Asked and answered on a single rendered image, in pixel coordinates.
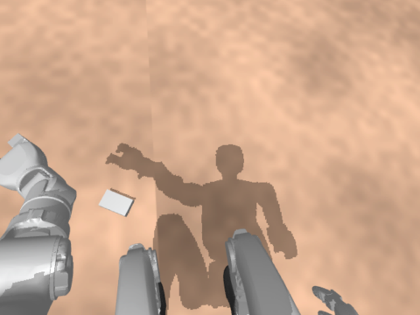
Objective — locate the right robot foot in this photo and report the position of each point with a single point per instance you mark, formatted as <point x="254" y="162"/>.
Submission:
<point x="229" y="290"/>

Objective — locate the left robot arm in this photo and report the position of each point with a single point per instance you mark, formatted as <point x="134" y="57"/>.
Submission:
<point x="36" y="265"/>

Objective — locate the right robot hand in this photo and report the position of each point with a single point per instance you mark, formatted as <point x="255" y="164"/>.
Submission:
<point x="333" y="301"/>

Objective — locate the left robot hand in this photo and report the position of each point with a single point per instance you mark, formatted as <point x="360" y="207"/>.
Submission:
<point x="24" y="155"/>

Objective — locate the small box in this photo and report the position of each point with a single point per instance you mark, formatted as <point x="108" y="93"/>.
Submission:
<point x="116" y="203"/>

